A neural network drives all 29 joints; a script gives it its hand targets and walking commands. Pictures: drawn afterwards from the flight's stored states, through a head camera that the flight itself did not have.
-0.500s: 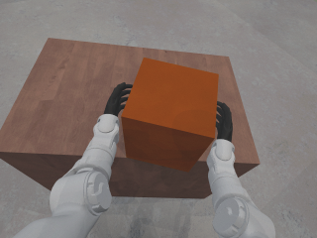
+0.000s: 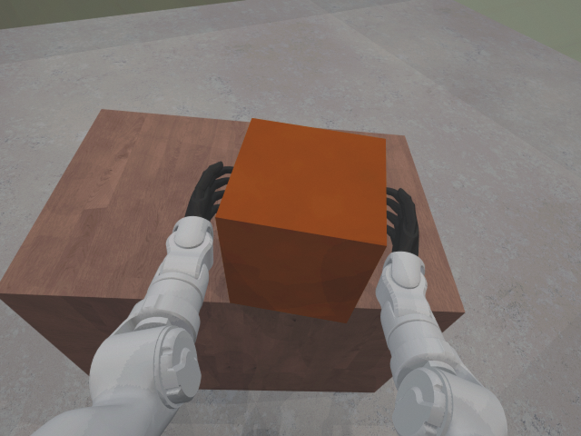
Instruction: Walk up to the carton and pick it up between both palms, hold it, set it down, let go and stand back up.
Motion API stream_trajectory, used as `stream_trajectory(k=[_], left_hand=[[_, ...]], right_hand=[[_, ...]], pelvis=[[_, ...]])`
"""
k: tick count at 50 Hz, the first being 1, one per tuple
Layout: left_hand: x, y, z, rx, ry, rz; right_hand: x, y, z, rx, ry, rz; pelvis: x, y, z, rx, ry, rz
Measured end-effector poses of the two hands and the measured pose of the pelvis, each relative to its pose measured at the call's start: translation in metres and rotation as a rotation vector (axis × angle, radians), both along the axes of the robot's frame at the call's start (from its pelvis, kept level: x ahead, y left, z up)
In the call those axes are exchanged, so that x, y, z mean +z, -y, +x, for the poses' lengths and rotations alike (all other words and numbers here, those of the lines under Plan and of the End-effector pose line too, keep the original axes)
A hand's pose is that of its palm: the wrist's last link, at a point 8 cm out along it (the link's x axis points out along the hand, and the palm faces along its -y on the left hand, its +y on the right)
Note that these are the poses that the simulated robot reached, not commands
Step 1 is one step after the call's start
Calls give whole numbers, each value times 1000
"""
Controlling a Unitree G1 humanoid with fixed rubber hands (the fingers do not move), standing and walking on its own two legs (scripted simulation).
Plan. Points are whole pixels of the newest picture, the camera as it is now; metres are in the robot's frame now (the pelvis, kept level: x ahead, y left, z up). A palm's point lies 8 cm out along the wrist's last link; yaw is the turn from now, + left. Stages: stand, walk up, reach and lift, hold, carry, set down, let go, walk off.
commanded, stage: reach and lift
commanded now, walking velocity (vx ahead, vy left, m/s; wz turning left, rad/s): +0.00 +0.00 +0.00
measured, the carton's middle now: (302, 226) +0.43 +0.00 +0.02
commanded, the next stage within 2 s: none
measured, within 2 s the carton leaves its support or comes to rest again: neither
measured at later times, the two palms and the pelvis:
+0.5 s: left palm (193, 206) +0.38 +0.16 +0.11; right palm (412, 234) +0.36 -0.14 +0.11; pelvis +0.00 +0.00 +0.00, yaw +0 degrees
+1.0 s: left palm (181, 201) +0.36 +0.16 +0.14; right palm (417, 229) +0.35 -0.14 +0.13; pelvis -0.01 +0.01 +0.00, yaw +1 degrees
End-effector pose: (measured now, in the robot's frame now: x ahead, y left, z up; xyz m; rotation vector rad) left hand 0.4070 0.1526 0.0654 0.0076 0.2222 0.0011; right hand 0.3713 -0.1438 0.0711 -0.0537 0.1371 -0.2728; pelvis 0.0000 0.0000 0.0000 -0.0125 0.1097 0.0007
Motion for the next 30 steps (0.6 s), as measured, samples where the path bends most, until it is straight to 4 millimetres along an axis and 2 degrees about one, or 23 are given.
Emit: stream_trajectory(k=[12, 30], left_hand=[[15, -2, -10, 14, 0, 12], [50, -4, -30, 50, 7, 37]], right_hand=[[13, -2, -5, 14, 2, 18], [45, -2, -14, 52, 11, 36]], pelvis=[[1, -4, 0, -5, 68, -2], [0, -3, -5, 10, 184, 1]])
